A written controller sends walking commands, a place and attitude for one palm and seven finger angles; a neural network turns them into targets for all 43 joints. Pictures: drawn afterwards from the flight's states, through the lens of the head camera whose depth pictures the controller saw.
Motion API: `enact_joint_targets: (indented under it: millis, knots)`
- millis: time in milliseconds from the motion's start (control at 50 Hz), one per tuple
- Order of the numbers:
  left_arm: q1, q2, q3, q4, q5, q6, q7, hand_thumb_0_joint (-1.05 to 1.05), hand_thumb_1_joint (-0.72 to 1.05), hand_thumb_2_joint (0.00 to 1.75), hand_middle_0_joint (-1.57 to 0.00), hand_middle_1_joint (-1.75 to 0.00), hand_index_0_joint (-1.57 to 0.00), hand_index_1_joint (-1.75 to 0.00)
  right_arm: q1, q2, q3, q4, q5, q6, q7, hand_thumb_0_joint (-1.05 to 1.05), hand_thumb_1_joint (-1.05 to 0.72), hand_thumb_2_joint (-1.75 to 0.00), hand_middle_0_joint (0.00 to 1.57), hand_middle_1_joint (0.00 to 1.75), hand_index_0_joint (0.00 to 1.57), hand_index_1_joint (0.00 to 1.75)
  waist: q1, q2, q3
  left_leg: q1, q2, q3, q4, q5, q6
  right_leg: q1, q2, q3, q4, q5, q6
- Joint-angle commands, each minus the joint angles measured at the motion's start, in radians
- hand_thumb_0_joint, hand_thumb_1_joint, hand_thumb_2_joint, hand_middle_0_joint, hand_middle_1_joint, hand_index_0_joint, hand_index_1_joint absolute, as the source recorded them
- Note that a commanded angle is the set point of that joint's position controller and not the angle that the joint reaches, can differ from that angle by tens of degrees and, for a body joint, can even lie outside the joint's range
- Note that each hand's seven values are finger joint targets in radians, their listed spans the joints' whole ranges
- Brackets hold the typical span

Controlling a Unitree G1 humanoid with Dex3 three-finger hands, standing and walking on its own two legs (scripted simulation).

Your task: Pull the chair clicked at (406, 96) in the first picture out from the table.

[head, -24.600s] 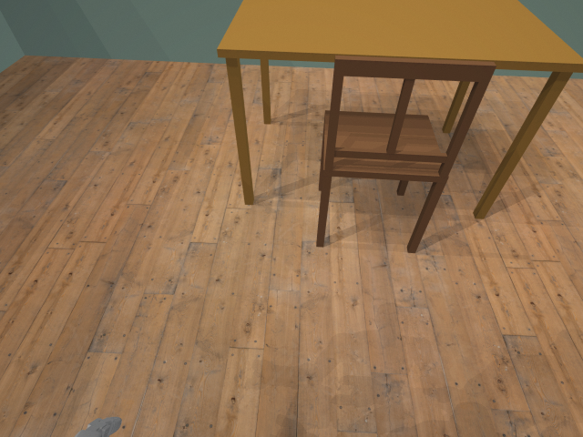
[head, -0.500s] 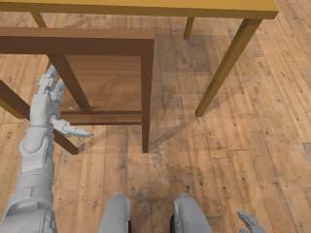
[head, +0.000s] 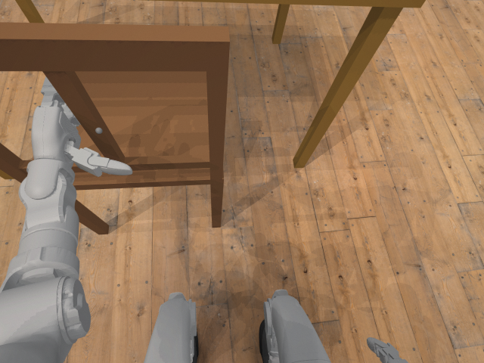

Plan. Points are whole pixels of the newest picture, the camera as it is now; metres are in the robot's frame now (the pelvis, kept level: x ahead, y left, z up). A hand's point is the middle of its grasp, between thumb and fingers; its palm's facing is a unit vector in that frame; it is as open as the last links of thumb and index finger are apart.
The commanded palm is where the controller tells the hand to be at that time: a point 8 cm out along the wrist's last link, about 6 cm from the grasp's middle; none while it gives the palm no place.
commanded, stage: push the fingers through the gap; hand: left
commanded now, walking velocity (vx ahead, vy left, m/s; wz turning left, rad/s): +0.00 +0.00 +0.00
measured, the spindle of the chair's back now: (93, 124) +0.49 +0.23 +0.01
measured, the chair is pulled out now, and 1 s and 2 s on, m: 0.00 0.00 0.03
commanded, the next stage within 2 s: hook a spindle and tug to test in 0.36 s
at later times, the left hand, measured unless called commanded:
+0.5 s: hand (95, 135) +0.46 +0.21 +0.03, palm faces +0.02 -1.00 -0.03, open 16.9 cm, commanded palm +0.44 +0.25 +0.04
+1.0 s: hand (99, 134) +0.46 +0.21 +0.03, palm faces +0.05 -1.00 -0.03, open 12.4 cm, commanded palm +0.44 +0.25 +0.04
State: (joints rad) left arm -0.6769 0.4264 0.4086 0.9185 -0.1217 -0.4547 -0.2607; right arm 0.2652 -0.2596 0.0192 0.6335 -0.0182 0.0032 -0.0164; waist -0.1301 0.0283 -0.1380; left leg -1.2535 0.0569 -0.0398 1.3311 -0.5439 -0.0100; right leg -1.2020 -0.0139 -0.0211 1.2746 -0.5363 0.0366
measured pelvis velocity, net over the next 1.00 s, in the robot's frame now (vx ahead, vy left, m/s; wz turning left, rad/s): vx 0.00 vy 0.00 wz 0.00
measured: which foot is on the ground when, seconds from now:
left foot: down 0.00-1.00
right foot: down 0.00-1.00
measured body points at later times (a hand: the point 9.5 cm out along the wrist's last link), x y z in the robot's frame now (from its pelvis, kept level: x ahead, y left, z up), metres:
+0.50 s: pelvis +0.00 +0.00 +0.01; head +0.15 +0.03 +0.43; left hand +0.45 +0.27 +0.03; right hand +0.08 -0.27 -0.11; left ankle +0.03 +0.12 -0.61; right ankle +0.03 -0.15 -0.61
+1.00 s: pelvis +0.00 +0.00 +0.00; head +0.15 +0.02 +0.43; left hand +0.45 +0.26 +0.04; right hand +0.07 -0.27 -0.12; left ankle +0.03 +0.12 -0.61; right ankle +0.03 -0.15 -0.61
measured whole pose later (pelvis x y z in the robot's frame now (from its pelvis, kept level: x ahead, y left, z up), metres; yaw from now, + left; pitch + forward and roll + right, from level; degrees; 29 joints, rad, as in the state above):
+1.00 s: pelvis +0.00 +0.00 +0.00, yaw +0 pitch +26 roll -3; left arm -0.66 0.40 0.39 0.92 -0.14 -0.47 -0.25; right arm 0.27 -0.26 0.02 0.63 -0.01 0.04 -0.01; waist -0.12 0.03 -0.14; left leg -1.23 0.06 -0.04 1.32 -0.54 -0.01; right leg -1.18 -0.01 -0.02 1.26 -0.53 0.04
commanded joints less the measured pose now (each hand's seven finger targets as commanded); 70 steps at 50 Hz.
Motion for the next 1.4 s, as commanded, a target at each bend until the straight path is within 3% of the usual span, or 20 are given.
enact_joint_targets:
  millis: [0, 120, 200, 340, 380, 440, 580, 660, 740, 840, 920, 940, 980, 1040, 1080, 1140, 1240, 1260, 1320, 1380]
  knots:
    - [-0.278, 0.224, 0.026, -0.192, -0.012, -0.059, -0.005, 0.0, -0.5, 0.3, -0.06, -0.08, -0.06, -0.08, 0.136, -0.171, -0.068, -0.082, 0.0, -0.007, 0.002, 0.0, -0.9, -0.9, 0.2, 0.3, 0.2, 0.3, 0.01, 0.117, -0.553, 0.469, -0.029, -0.003, -0.153, 0.421, 0.017, 0.212, 0.032, -0.031, -0.145, 0.311, -0.061]
    - [-0.304, 0.236, 0.038, -0.171, -0.022, -0.035, -0.002, 0.0, -0.5, 0.3, -0.06, -0.08, -0.06, -0.08, 0.138, -0.174, -0.066, -0.088, 0.005, 0.014, 0.002, 0.0, -0.9, -0.9, 0.2, 0.3, 0.2, 0.3, -0.007, 0.046, -0.483, 0.373, -0.032, 0.009, -0.163, 0.33, 0.03, 0.245, 0.035, -0.021, -0.169, 0.281, -0.052]
    - [-0.358, 0.308, 0.088, -0.276, -0.017, -0.089, 0.008, 0.0, -0.5, 0.3, -0.06, -0.08, -0.06, -0.08, 0.14, -0.172, -0.067, -0.088, -0.003, 0.008, -0.002, 0.0, -0.9, -0.9, 0.2, 0.3, 0.2, 0.3, 0.012, 0.111, -0.569, 0.438, -0.031, 0.004, -0.156, 0.389, 0.025, 0.26, 0.035, -0.017, -0.149, 0.316, -0.056]
    - [-0.277, 0.195, -0.002, -0.193, -0.021, -0.068, -0.025, 0.0, -0.5, 0.3, -0.06, -0.08, -0.06, -0.08, 0.137, -0.169, -0.069, -0.076, 0.001, 0.013, 0.004, 0.0, -0.9, -0.9, 0.2, 0.3, 0.2, 0.3, -0.009, 0.113, -0.506, 0.462, -0.028, 0.001, -0.162, 0.388, 0.019, 0.211, 0.037, -0.03, -0.164, 0.301, -0.058]
    - [-0.273, 0.203, 0.003, -0.163, -0.028, -0.047, -0.033, 0.0, -0.5, 0.3, -0.06, -0.08, -0.06, -0.08, 0.142, -0.176, -0.068, -0.077, 0.004, 0.016, 0.003, 0.0, -0.9, -0.9, 0.2, 0.3, 0.2, 0.3, -0.007, 0.101, -0.474, 0.447, -0.028, -0.006, -0.172, 0.362, 0.02, 0.198, 0.038, -0.035, -0.168, 0.272, -0.061]
    - [-0.295, 0.206, 0.011, -0.205, -0.032, -0.046, -0.026, 0.0, -0.5, 0.3, -0.06, -0.08, -0.06, -0.08, 0.135, -0.176, -0.073, -0.082, 0.004, 0.018, 0.002, 0.0, -0.9, -0.9, 0.2, 0.3, 0.2, 0.3, -0.002, 0.1, -0.509, 0.469, -0.027, -0.006, -0.171, 0.374, 0.02, 0.2, 0.036, -0.035, -0.168, 0.278, -0.06]
    - [-0.307, 0.208, 0.008, -0.29, -0.023, -0.099, 0.019, 0.0, -0.5, 0.3, -0.18, -0.46, -0.18, -0.46, 0.124, -0.165, -0.071, -0.083, -0.003, 0.01, 0.007, 0.0, -0.9, -0.9, 0.2, 0.3, 0.2, 0.3, 0.002, 0.13, -0.533, 0.507, -0.027, -0.01, -0.166, 0.425, 0.014, 0.208, 0.037, -0.034, -0.157, 0.308, -0.062]
    - [-0.282, 0.212, 0.021, -0.19, -0.013, -0.079, 0.023, 0.0, -0.5, 0.3, -0.25, -0.68, -0.25, -0.68, 0.115, -0.167, -0.065, -0.082, 0.0, 0.016, 0.004, 0.0, -0.9, -0.9, 0.2, 0.3, 0.2, 0.3, -0.007, 0.067, -0.449, 0.398, -0.033, 0.005, -0.167, 0.319, 0.02, 0.218, 0.034, -0.027, -0.168, 0.257, -0.055]
    - [-0.323, 0.219, 0.017, -0.208, -0.013, -0.08, 0.011, 0.0, -0.5, 0.3, -0.32, -0.9, -0.32, -0.9, 0.113, -0.169, -0.064, -0.089, -0.001, 0.015, 0.001, 0.0, -0.9, -0.9, 0.2, 0.3, 0.2, 0.3, -0.003, 0.097, -0.483, 0.419, -0.033, 0.005, -0.167, 0.317, 0.021, 0.213, 0.033, -0.025, -0.165, 0.25, -0.058]
    - [-0.341, 0.18, -0.02, -0.254, -0.025, -0.095, 0.0, 0.0, -0.22, 0.42, -0.41, -1.18, -0.41, -1.18, 0.112, -0.167, -0.067, -0.088, -0.001, 0.01, 0.002, 0.0, -0.9, -0.9, 0.2, 0.3, 0.2, 0.3, -0.004, 0.126, -0.537, 0.484, -0.029, -0.008, -0.164, 0.366, 0.015, 0.197, 0.034, -0.031, -0.158, 0.268, -0.061]
    - [-0.338, 0.172, -0.02, -0.208, -0.026, -0.076, 0.009, 0.0, 0.0, 0.52, -0.48, -1.4, -0.48, -1.4, 0.12, -0.17, -0.068, -0.073, 0.001, 0.011, 0.002, 0.0, -0.9, -0.9, 0.2, 0.3, 0.2, 0.3, -0.015, 0.09, -0.5, 0.444, -0.03, -0.008, -0.165, 0.329, 0.02, 0.191, 0.034, -0.032, -0.165, 0.247, -0.057]
    - [-0.323, 0.188, -0.001, -0.175, -0.023, -0.066, 0.013, 0.0, 0.06, 0.54, -0.5, -1.45, -0.5, -1.45, 0.124, -0.17, -0.068, -0.072, 0.002, 0.012, 0.0, 0.0, -0.9, -0.9, 0.2, 0.3, 0.2, 0.3, -0.014, 0.051, -0.486, 0.404, -0.033, 0.0, -0.161, 0.302, 0.024, 0.212, 0.035, -0.026, -0.17, 0.24, -0.054]
    - [-0.336, 0.222, 0.014, -0.183, -0.012, -0.072, 0.014, 0.0, 0.17, 0.59, -0.5, -1.45, -0.5, -1.45, 0.129, -0.171, -0.065, -0.075, -0.001, 0.011, -0.002, 0.0, -0.9, -0.9, 0.2, 0.3, 0.2, 0.3, -0.01, 0.051, -0.493, 0.381, -0.035, 0.002, -0.157, 0.305, 0.028, 0.236, 0.034, -0.019, -0.162, 0.256, -0.056]
    - [-0.314, 0.217, 0.01, -0.229, -0.01, -0.084, 0.007, 0.0, 0.34, 0.66, -0.5, -1.45, -0.5, -1.45, 0.124, -0.165, -0.067, -0.085, 0.0, 0.015, 0.002, 0.0, -0.9, -0.9, 0.2, 0.3, 0.2, 0.3, 0.011, 0.114, -0.537, 0.441, -0.034, 0.006, -0.162, 0.359, 0.021, 0.242, 0.034, -0.019, -0.159, 0.29, -0.061]
    - [-0.318, 0.172, -0.026, -0.264, -0.022, -0.089, 0.002, 0.0, 0.45, 0.71, -0.5, -1.45, -0.5, -1.45, 0.123, -0.162, -0.07, -0.085, 0.0, 0.013, 0.006, 0.0, -0.9, -0.9, 0.2, 0.3, 0.2, 0.3, 0.0, 0.135, -0.546, 0.492, -0.03, -0.004, -0.164, 0.397, 0.018, 0.212, 0.036, -0.029, -0.156, 0.297, -0.064]
    - [-0.279, 0.188, -0.003, -0.25, -0.03, -0.079, 0.006, 0.0, 0.62, 0.78, -0.5, -1.45, -0.5, -1.45, 0.124, -0.166, -0.071, -0.083, 0.002, 0.015, 0.005, 0.0, -0.9, -0.9, 0.2, 0.3, 0.2, 0.3, 0.002, 0.091, -0.539, 0.466, -0.03, 0.001, -0.165, 0.387, 0.02, 0.239, 0.037, -0.025, -0.166, 0.308, -0.058]
    - [-0.286, 0.194, -0.008, -0.257, -0.014, -0.086, 0.013, 0.0, 0.9, 0.9, -0.5, -1.45, -0.5, -1.45, 0.125, -0.165, -0.071, -0.081, 0.001, 0.013, 0.008, 0.0, -0.9, -0.9, 0.2, 0.3, 0.2, 0.3, 0.004, 0.121, -0.515, 0.474, -0.029, 0.0, -0.171, 0.383, 0.017, 0.219, 0.037, -0.028, -0.163, 0.294, -0.061]
    - [-0.271, 0.191, -0.004, -0.256, -0.015, -0.084, 0.015, 0.0, 0.9, 0.9, -0.5, -1.45, -0.5, -1.45, 0.129, -0.164, -0.072, -0.083, 0.0, 0.014, 0.008, 0.0, -0.9, -0.9, 0.2, 0.3, 0.2, 0.3, 0.002, 0.1, -0.524, 0.475, -0.029, 0.002, -0.169, 0.398, 0.019, 0.233, 0.038, -0.027, -0.165, 0.313, -0.06]
    - [-0.244, 0.163, -0.025, -0.295, -0.021, -0.086, 0.012, 0.0, 0.9, 0.9, -0.5, -1.45, -0.5, -1.45, 0.126, -0.161, -0.074, -0.087, 0.0, 0.014, 0.013, 0.0, -0.9, -0.9, 0.2, 0.3, 0.2, 0.3, 0.009, 0.134, -0.542, 0.514, -0.028, 0.002, -0.171, 0.446, 0.014, 0.23, 0.037, -0.029, -0.163, 0.341, -0.061]
    - [-0.175, 0.194, 0.003, -0.307, -0.026, -0.08, 0.012, 0.0, 0.9, 0.9, -0.5, -1.45, -0.5, -1.45, 0.127, -0.164, -0.073, -0.096, 0.001, 0.017, 0.014, 0.0, -0.9, -0.9, 0.2, 0.3, 0.2, 0.3, 0.025, 0.11, -0.542, 0.5, -0.027, 0.002, -0.179, 0.462, 0.015, 0.27, 0.04, -0.028, -0.16, 0.365, -0.064]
